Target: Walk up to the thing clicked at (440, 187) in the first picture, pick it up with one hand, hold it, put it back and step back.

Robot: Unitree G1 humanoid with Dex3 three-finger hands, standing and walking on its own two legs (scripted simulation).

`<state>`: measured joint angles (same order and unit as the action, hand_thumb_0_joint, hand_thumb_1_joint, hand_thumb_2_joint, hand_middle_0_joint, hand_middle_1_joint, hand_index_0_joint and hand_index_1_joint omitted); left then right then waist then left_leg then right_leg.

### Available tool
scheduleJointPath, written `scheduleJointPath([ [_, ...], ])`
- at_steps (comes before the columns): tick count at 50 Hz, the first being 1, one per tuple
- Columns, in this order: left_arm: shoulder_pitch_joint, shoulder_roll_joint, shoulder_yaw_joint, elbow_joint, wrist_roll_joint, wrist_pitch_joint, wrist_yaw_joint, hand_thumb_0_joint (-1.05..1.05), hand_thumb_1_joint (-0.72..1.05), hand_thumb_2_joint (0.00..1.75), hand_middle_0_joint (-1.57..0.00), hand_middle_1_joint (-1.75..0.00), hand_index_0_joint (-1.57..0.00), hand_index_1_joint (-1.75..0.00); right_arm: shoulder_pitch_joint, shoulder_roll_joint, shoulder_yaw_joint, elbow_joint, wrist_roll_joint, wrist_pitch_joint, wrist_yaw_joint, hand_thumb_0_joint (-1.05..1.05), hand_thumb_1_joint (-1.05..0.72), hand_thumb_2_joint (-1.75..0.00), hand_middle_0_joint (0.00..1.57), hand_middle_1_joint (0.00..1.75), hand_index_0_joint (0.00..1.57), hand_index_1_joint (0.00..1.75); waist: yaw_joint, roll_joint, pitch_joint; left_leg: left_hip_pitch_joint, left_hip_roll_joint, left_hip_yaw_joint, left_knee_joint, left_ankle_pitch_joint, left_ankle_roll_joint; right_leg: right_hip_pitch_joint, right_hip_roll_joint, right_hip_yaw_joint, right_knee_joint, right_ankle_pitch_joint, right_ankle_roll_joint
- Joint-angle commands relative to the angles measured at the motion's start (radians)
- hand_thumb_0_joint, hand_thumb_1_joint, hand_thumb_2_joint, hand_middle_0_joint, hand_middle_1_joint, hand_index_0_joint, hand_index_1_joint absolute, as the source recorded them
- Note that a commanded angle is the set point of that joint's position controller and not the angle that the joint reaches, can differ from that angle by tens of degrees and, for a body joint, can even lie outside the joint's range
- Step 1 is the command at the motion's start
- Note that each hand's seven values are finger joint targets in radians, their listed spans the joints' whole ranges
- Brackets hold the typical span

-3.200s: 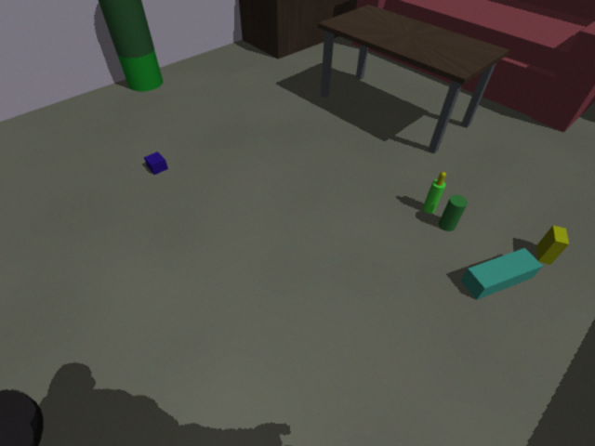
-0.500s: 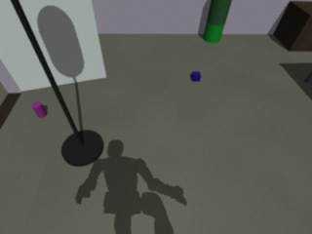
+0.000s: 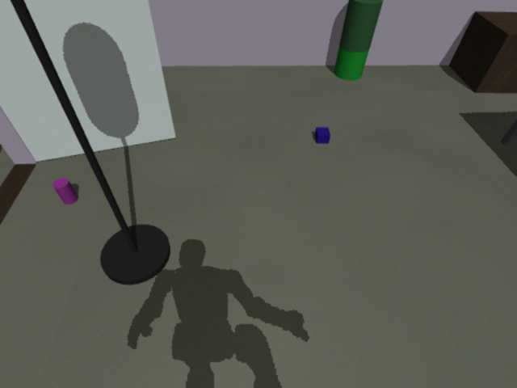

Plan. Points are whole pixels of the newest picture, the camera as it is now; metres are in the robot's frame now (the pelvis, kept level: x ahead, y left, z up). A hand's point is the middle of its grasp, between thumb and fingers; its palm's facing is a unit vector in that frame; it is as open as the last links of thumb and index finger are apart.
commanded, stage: stand
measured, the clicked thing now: out of the picture +0.62 -1.29 -0.66
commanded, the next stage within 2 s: none
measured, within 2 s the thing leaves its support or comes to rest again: neither
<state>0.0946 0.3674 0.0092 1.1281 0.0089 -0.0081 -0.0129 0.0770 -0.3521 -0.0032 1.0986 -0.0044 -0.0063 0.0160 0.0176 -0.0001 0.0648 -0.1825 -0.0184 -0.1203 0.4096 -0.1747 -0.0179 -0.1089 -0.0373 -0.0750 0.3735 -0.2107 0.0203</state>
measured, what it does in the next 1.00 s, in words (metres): stands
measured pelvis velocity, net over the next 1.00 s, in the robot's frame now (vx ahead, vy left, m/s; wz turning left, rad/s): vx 0.01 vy -0.01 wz -0.03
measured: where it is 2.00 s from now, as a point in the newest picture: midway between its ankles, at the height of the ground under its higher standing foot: outside the picture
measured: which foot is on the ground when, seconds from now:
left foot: down 0.00-1.00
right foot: down 0.00-1.00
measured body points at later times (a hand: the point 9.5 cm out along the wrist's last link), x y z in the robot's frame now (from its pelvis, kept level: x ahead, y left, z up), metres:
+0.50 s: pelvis +0.01 -0.01 +0.00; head +0.01 -0.01 +0.45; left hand +0.09 +0.30 -0.13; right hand +0.08 -0.31 -0.13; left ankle +0.03 +0.13 -0.74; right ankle +0.00 -0.13 -0.74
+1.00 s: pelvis +0.01 -0.01 +0.00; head +0.02 -0.01 +0.45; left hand +0.09 +0.29 -0.13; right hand +0.08 -0.32 -0.13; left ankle +0.03 +0.13 -0.74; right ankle +0.00 -0.13 -0.74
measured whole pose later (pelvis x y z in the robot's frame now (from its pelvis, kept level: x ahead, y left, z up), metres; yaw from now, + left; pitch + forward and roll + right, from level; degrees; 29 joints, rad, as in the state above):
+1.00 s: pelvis +0.01 -0.01 +0.00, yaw -2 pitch -3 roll +0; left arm 0.11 0.35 0.01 1.13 0.01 0.00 -0.01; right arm 0.11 -0.35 0.01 1.13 0.00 -0.01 0.01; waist 0.01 0.01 0.06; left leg -0.13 0.01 -0.10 0.34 -0.16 -0.04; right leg -0.08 -0.01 -0.05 0.33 -0.20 0.00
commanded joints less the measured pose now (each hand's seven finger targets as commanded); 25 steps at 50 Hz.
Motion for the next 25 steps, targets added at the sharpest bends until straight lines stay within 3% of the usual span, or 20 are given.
scheduleJointPath([
  [1, -0.049, 0.212, 0.040, -0.047, -0.003, -0.026, 0.014, 0.00, 0.90, 0.90, -0.20, -0.30, -0.20, -0.30, -0.051, -0.222, -0.042, -0.044, -0.003, -0.024, -0.019, 0.00, -0.90, -0.90, 0.20, 0.30, 0.20, 0.30, -0.003, 0.032, -0.078, -0.009, 0.112, -0.072, -0.102, 0.099, 0.035, 0.031, -0.101, 0.114, -0.091, 0.001, -0.037],
  [5, -0.036, 0.214, 0.039, -0.039, 0.000, -0.029, 0.016, 0.00, 0.90, 0.90, -0.20, -0.30, -0.20, -0.30, -0.060, -0.216, -0.041, -0.042, 0.000, -0.024, -0.020, 0.00, -0.90, -0.90, 0.20, 0.30, 0.20, 0.30, -0.005, 0.013, -0.101, 0.031, 0.113, -0.061, -0.093, 0.157, 0.037, 0.029, -0.106, 0.117, -0.096, 0.061, -0.035],
  [6, -0.043, 0.216, 0.040, -0.037, -0.001, -0.027, 0.017, 0.00, 0.90, 0.90, -0.20, -0.30, -0.20, -0.30, -0.045, -0.211, -0.040, -0.035, 0.000, -0.023, -0.020, 0.00, -0.90, -0.90, 0.20, 0.30, 0.20, 0.30, -0.010, 0.010, -0.086, 0.013, 0.112, -0.060, -0.107, 0.128, 0.033, 0.027, -0.103, 0.115, -0.097, 0.024, -0.035],
  [11, -0.033, 0.208, 0.038, -0.036, -0.002, -0.023, 0.016, 0.00, 0.90, 0.90, -0.20, -0.30, -0.20, -0.30, -0.047, -0.215, -0.038, -0.029, -0.001, -0.025, -0.022, 0.00, -0.90, -0.90, 0.20, 0.30, 0.20, 0.30, -0.004, 0.020, -0.088, 0.016, 0.115, -0.057, -0.118, 0.128, 0.029, 0.033, -0.101, 0.116, -0.094, 0.026, -0.037],
  [12, -0.033, 0.208, 0.038, -0.038, -0.003, -0.023, 0.016, 0.00, 0.90, 0.90, -0.20, -0.30, -0.20, -0.30, -0.051, -0.213, -0.038, -0.031, -0.001, -0.026, -0.022, 0.00, -0.90, -0.90, 0.20, 0.30, 0.20, 0.30, -0.003, 0.022, -0.108, 0.038, 0.119, -0.051, -0.103, 0.183, 0.030, 0.038, -0.106, 0.118, -0.088, 0.072, -0.041],
  [16, -0.030, 0.206, 0.038, -0.040, -0.004, -0.023, 0.017, 0.00, 0.90, 0.90, -0.20, -0.30, -0.20, -0.30, -0.042, -0.215, -0.036, -0.025, -0.002, -0.025, -0.025, 0.00, -0.90, -0.90, 0.20, 0.30, 0.20, 0.30, -0.003, 0.014, -0.128, 0.043, 0.123, -0.046, -0.094, 0.236, 0.031, 0.065, -0.107, 0.113, -0.080, 0.133, -0.036],
  [19, -0.034, 0.202, 0.037, -0.040, -0.005, -0.023, 0.018, 0.00, 0.90, 0.90, -0.20, -0.30, -0.20, -0.30, -0.041, -0.215, -0.034, -0.022, 0.001, -0.024, -0.024, 0.00, -0.90, -0.90, 0.20, 0.30, 0.20, 0.30, -0.007, -0.005, -0.100, 0.040, 0.120, -0.044, -0.100, 0.210, 0.030, 0.047, -0.104, 0.115, -0.094, 0.119, -0.033],
  [25, -0.034, 0.209, 0.036, -0.045, -0.001, -0.020, 0.017, 0.00, 0.90, 0.90, -0.20, -0.30, -0.20, -0.30, -0.031, -0.212, -0.034, -0.019, -0.003, -0.017, -0.022, 0.00, -0.90, -0.90, 0.20, 0.30, 0.20, 0.30, -0.009, 0.004, -0.058, 0.010, 0.112, -0.045, -0.120, 0.098, 0.024, 0.012, -0.100, 0.121, -0.122, -0.001, -0.037],
])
